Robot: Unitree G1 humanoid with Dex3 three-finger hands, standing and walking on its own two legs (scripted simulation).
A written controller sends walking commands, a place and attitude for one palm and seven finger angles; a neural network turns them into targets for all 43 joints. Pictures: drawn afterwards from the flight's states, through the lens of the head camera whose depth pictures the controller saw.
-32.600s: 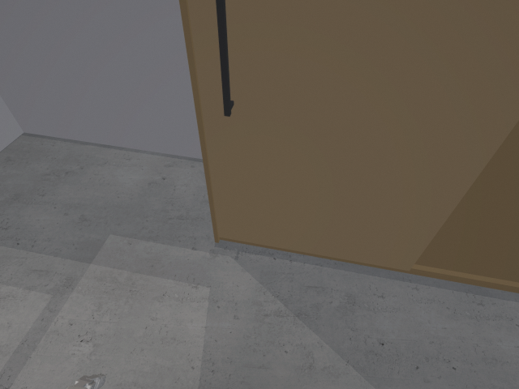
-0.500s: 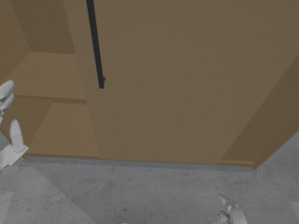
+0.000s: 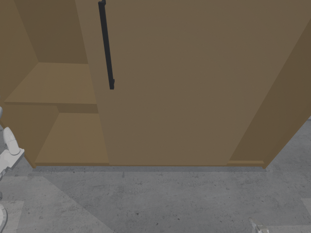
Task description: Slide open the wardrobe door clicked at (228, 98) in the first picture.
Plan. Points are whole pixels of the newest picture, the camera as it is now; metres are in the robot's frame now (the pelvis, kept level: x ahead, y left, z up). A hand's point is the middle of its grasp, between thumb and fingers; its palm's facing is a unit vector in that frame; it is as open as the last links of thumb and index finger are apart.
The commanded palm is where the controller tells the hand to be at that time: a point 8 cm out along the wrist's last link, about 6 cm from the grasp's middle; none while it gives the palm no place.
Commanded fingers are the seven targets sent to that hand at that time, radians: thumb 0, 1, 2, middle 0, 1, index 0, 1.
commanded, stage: stop stepping back and stand still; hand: left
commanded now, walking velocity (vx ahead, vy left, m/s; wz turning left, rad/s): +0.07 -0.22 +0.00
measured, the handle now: (108, 49) +0.71 +0.23 +0.16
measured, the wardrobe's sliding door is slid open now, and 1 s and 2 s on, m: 0.52 0.52 0.52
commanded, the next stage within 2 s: let the arm hang, fingers relaxed in 0.80 s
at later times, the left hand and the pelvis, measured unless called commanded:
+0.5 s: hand (41, 146) +0.23 +0.24 +0.17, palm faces +0.49 -0.78 -0.40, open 7.4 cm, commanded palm +0.17 +0.28 +0.19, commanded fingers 0.00 0.90 0.90 -0.20 -0.30 -0.20 -0.30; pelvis +0.04 -0.02 +0.01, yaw +1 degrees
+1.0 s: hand (56, 168) +0.26 +0.26 +0.05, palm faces +0.23 -0.84 -0.49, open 7.4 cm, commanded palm none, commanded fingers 0.00 0.90 0.90 -0.20 -0.30 -0.20 -0.30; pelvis +0.05 +0.00 +0.01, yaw +2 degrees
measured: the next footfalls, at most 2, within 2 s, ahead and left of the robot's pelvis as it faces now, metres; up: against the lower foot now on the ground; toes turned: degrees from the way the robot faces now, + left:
left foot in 0.44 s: +0.08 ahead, +0.11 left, +0.00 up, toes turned +4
